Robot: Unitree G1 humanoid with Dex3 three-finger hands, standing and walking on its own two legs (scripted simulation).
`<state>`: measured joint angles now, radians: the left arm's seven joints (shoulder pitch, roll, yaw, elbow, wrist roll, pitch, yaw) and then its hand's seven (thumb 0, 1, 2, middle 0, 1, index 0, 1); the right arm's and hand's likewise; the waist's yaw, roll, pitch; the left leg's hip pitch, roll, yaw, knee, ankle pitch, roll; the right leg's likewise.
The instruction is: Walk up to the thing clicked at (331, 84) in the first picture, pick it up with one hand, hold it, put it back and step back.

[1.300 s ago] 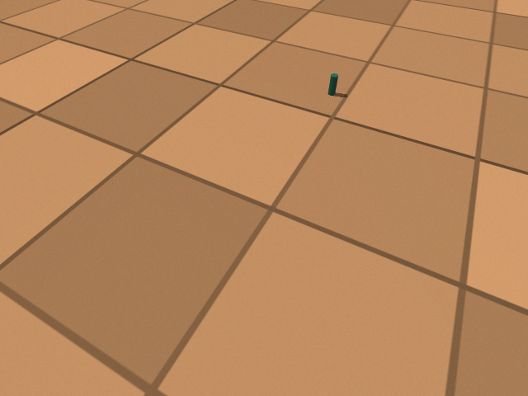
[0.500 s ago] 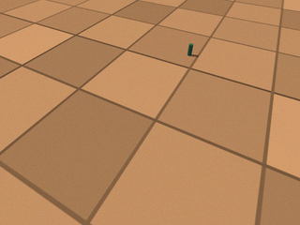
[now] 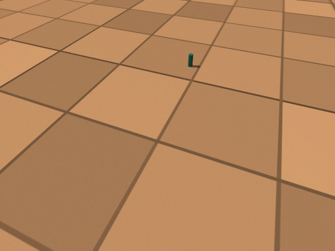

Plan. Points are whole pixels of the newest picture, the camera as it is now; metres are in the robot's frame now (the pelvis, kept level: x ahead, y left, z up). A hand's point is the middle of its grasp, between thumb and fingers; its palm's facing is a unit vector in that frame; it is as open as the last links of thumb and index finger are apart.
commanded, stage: walk up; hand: left
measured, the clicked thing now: (190, 60) +2.19 -0.26 -0.71
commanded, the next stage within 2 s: none
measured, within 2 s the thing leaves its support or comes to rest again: neither
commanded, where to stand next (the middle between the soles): +1.80 -0.39 m, yaw -13 degrees
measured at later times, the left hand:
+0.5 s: hand (119, 211) +0.27 +0.16 -0.14, palm faces -0.10 -0.93 -0.36, open 7.4 cm
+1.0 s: hand (151, 109) +0.71 +0.08 -0.13, palm faces -0.30 -0.87 -0.39, open 7.4 cm
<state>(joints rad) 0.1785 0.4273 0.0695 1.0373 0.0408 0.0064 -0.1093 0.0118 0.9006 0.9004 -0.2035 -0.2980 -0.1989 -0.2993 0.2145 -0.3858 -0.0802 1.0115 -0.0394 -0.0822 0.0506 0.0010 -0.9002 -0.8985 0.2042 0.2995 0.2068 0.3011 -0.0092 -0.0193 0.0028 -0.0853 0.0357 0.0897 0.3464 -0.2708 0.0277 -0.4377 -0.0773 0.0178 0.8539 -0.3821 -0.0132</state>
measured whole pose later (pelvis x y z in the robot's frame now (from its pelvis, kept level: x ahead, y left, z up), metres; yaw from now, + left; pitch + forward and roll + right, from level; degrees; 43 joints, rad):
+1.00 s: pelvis +0.53 -0.16 -0.02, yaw -13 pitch -1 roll +3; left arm 0.17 0.46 0.06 0.90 0.01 -0.06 -0.11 0.01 0.90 0.90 -0.20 -0.30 -0.20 -0.30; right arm 0.34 -0.43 -0.07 0.91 -0.01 -0.09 0.08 0.00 -0.90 -0.90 0.20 0.30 0.20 0.30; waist -0.05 -0.02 0.05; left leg -0.01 0.07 0.17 0.43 -0.38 -0.04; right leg -0.52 -0.12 -0.02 0.62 -0.10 -0.02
